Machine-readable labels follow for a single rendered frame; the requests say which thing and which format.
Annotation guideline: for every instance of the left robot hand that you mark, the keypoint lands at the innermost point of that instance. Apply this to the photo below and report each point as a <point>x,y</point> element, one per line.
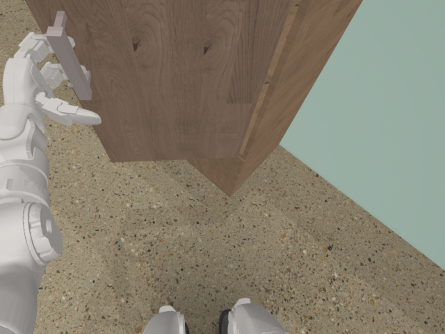
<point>23,83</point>

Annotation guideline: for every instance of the robot right shin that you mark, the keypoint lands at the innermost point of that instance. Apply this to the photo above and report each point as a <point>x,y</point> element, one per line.
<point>239,302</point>

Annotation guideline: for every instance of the handle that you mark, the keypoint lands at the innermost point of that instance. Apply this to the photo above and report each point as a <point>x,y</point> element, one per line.
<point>64,52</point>

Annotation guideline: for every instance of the robot left upper arm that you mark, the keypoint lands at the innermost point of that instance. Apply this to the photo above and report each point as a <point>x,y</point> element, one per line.
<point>29,240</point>

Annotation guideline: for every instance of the left robot forearm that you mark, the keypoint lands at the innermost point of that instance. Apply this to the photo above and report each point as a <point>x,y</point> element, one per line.
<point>24,166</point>

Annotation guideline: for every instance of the robot left shin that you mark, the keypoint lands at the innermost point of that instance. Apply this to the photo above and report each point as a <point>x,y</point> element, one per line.
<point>166,308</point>

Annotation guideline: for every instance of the robot shin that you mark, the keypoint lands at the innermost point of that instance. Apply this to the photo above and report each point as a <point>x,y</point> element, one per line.
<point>166,308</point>
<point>239,302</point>

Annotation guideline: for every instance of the cupboard door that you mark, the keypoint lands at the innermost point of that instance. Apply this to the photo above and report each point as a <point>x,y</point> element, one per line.
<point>171,79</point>

